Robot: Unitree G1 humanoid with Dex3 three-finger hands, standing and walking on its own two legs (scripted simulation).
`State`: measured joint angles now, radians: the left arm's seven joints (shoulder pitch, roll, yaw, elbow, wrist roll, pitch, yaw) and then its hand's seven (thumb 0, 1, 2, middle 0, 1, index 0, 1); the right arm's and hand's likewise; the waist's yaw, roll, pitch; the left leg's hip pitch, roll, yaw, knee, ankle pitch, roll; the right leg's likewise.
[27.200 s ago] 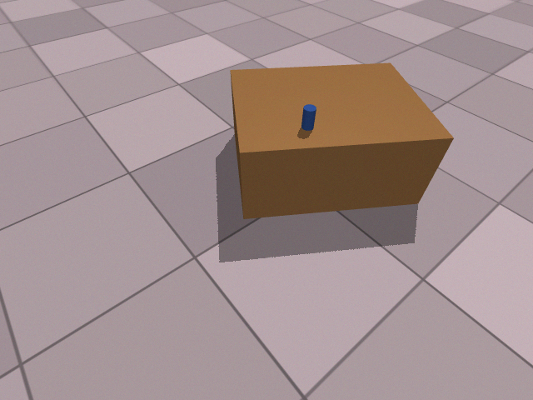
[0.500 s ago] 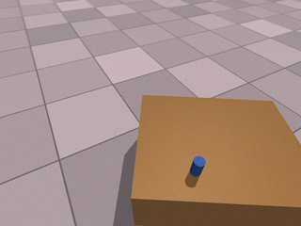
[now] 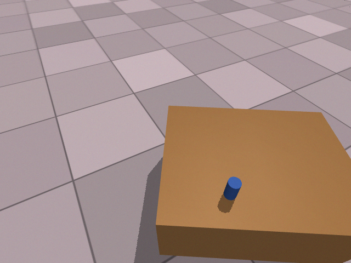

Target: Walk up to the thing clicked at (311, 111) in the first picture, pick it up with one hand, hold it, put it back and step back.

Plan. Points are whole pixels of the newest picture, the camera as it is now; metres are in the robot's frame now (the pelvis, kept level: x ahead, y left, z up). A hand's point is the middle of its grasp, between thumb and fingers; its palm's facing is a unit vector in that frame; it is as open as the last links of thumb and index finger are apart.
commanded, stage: stand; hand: right
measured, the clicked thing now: (232, 188) +0.48 -0.23 -0.31
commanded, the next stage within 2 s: step back in 1.42 s
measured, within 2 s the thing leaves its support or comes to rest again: neither
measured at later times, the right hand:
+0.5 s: hand out of the picture +0.10 -0.25 -0.16, palm faces -0.03 +0.94 -0.34, open 7.4 cm
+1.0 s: hand out of the picture +0.11 -0.25 -0.16, palm faces -0.04 +0.94 -0.34, open 7.4 cm
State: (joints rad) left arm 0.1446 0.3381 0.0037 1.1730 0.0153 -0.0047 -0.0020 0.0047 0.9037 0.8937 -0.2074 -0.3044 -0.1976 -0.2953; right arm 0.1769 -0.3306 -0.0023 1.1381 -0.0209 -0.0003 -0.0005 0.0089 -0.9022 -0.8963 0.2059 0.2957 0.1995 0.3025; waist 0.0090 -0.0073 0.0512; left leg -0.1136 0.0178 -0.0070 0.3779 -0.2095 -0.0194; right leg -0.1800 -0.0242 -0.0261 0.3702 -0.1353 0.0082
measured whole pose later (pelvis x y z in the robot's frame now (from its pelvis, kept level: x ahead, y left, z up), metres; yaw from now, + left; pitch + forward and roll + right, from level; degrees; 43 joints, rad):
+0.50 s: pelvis +0.03 +0.00 +0.00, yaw +0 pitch -2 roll +0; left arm 0.09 0.33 0.00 1.16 0.01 -0.01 0.00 0.00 0.90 0.89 -0.21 -0.30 -0.20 -0.30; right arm 0.12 -0.34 0.01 1.14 -0.01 -0.01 0.00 0.01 -0.90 -0.90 0.21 0.30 0.20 0.30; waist 0.00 -0.01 0.05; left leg -0.06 0.02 -0.01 0.33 -0.22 -0.02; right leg -0.14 -0.03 -0.03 0.34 -0.16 0.01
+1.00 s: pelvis +0.03 +0.00 +0.00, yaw +1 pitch -2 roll +0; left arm 0.10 0.34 0.00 1.16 0.01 -0.01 0.00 0.00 0.90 0.89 -0.21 -0.30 -0.20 -0.30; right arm 0.12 -0.35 0.01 1.13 -0.01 -0.01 0.00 0.01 -0.90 -0.90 0.21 0.30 0.20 0.30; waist 0.01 0.00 0.05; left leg -0.05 0.01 -0.02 0.31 -0.22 -0.02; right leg -0.12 -0.03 -0.04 0.33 -0.16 0.01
